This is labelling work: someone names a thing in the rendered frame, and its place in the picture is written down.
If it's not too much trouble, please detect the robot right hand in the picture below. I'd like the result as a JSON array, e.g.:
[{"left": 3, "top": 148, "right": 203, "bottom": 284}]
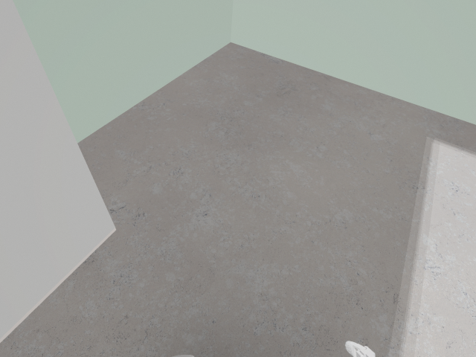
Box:
[{"left": 345, "top": 341, "right": 375, "bottom": 357}]

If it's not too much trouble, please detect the fridge door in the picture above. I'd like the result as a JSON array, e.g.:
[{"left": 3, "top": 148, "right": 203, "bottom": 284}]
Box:
[{"left": 0, "top": 0, "right": 115, "bottom": 338}]

